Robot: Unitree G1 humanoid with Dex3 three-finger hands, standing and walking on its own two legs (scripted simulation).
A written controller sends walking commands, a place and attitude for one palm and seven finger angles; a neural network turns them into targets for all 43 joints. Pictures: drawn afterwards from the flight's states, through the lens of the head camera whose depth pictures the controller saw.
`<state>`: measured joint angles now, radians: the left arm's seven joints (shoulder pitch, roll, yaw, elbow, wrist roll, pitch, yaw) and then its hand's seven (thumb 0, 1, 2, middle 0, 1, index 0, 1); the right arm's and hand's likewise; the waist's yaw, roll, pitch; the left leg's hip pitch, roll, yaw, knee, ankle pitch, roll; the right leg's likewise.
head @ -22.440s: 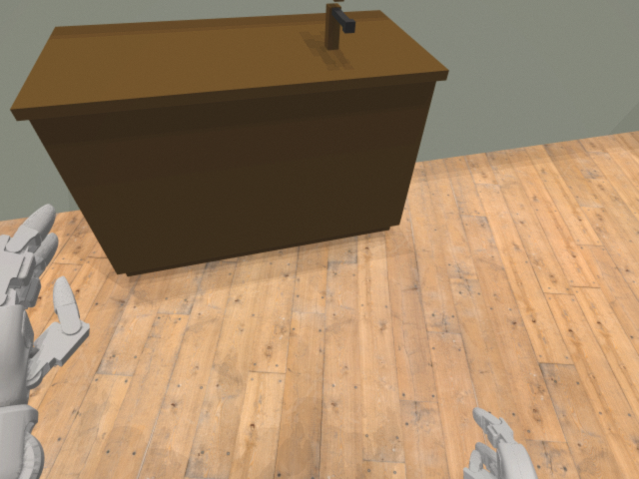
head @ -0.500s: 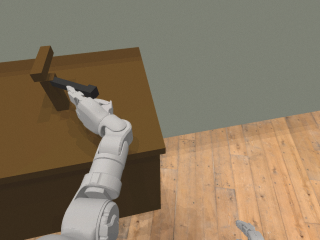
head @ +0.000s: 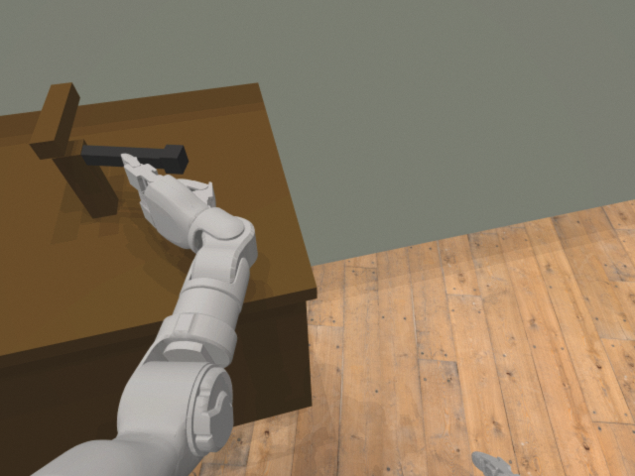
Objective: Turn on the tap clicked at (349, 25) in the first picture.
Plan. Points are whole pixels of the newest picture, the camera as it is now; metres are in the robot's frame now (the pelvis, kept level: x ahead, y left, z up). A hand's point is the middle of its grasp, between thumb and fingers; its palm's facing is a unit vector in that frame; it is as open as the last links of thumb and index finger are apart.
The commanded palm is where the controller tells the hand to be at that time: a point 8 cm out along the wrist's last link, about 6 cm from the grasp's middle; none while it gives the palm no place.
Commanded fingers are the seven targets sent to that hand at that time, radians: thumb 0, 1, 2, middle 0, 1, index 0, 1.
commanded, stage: lift the hand up off the lever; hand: left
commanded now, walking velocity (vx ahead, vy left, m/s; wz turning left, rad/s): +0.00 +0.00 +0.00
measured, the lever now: (174, 159) +0.50 +0.21 +0.13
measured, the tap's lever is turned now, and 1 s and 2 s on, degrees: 72 85 85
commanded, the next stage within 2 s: none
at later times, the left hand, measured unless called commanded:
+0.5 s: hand (207, 179) +0.46 +0.16 +0.13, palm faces +0.79 -0.61 -0.11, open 7.9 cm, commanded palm +0.41 +0.18 +0.14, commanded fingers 0.00 0.90 0.90 -0.15 -0.15 -0.15 -0.15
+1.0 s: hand (205, 172) +0.45 +0.16 +0.15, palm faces +0.77 -0.63 -0.11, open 7.8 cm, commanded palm +0.40 +0.18 +0.16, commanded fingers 0.00 0.90 0.90 -0.15 -0.15 -0.15 -0.15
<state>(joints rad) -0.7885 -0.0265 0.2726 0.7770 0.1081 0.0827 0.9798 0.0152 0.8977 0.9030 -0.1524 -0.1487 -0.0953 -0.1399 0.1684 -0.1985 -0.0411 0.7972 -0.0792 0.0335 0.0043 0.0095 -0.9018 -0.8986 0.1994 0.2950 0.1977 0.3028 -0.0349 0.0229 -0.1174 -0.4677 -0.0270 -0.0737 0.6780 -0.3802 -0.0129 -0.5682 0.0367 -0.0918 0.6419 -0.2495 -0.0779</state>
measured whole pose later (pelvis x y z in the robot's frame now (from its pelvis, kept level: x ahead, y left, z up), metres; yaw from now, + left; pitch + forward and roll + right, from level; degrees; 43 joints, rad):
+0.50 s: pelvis +0.00 +0.00 +0.00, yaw -1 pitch +10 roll +0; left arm -0.80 0.00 0.32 0.76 0.10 0.09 0.96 0.02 0.90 0.90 -0.15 -0.15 -0.14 -0.15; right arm 0.24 -0.21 -0.06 0.80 -0.09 0.02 0.03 0.01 -0.90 -0.90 0.20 0.29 0.20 0.30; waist -0.06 0.03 -0.12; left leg -0.46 -0.02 -0.06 0.66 -0.38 -0.01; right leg -0.57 0.05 -0.08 0.63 -0.25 -0.08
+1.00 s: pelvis +0.01 +0.00 +0.01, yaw +0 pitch +7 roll +0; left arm -0.78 -0.06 0.25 0.67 0.08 0.20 0.94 0.02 0.90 0.90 -0.15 -0.15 -0.15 -0.15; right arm 0.14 -0.19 -0.04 0.79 -0.08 0.03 0.01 0.01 -0.90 -0.90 0.20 0.29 0.20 0.30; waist -0.01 0.03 -0.11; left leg -0.37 -0.03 -0.07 0.60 -0.36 -0.01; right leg -0.47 0.04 -0.08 0.58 -0.23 -0.07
